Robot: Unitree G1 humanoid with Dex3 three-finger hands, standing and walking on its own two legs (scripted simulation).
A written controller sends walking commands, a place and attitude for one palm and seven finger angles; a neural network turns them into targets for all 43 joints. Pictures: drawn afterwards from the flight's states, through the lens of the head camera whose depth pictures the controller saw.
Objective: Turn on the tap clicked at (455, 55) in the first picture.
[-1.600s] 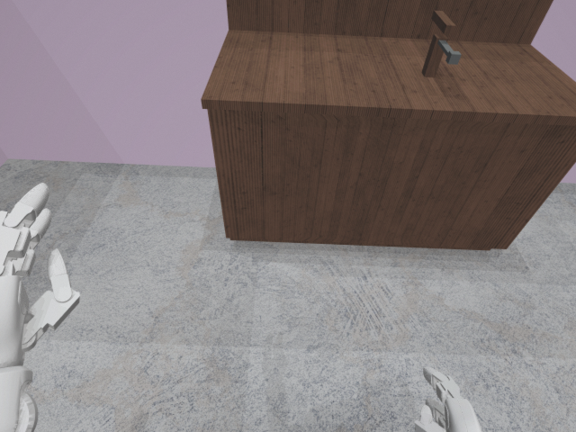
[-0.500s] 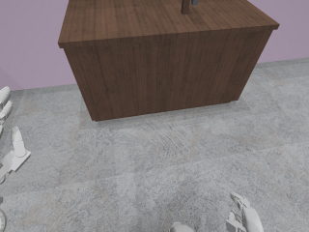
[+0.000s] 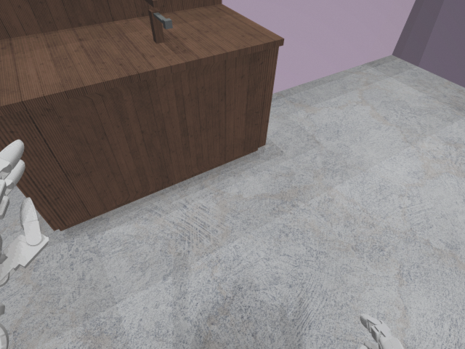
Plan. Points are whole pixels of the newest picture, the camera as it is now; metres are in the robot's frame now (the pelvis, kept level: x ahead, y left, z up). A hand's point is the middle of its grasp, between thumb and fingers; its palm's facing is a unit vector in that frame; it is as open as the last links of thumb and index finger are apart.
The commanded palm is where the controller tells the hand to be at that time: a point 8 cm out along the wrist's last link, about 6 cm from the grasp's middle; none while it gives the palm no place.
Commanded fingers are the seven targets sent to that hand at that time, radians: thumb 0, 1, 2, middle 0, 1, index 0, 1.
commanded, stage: walk to a spot facing it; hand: left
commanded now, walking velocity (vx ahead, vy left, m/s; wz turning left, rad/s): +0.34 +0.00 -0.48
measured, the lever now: (167, 23) +1.17 +0.33 +0.09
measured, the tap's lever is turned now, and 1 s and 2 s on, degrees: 0 0 0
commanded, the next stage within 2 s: turn to face it in 1.70 s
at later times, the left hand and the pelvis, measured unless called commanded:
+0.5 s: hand (183, 179) +0.31 +0.10 +0.18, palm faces +0.17 -0.86 -0.47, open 7.4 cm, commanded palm +0.27 +0.16 +0.18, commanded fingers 0.00 0.90 0.90 -0.20 -0.30 -0.20 -0.30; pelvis +0.05 -0.08 -0.01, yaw -12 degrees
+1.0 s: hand (234, 117) +0.46 +0.03 +0.18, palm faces +0.21 -0.85 -0.48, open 7.4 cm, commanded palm +0.41 +0.10 +0.18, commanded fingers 0.00 0.90 0.90 -0.20 -0.30 -0.20 -0.30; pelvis +0.19 -0.14 -0.01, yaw -14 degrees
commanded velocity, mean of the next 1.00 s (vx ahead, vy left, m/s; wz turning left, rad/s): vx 0.37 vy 0.00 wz -0.11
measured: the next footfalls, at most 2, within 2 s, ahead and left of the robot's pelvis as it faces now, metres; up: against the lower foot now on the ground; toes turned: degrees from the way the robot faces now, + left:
right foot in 0.30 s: +0.10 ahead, -0.18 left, +0.00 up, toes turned -18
left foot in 0.64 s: +0.24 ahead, +0.02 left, +0.00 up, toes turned -2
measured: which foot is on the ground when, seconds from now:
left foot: down 0.00-0.30, up 0.32-0.62, down 0.64-0.96, up 0.98-1.00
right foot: down 0.00-0.02, up 0.04-0.28, down 0.30-0.68, up 0.70-0.92, down 0.94-1.00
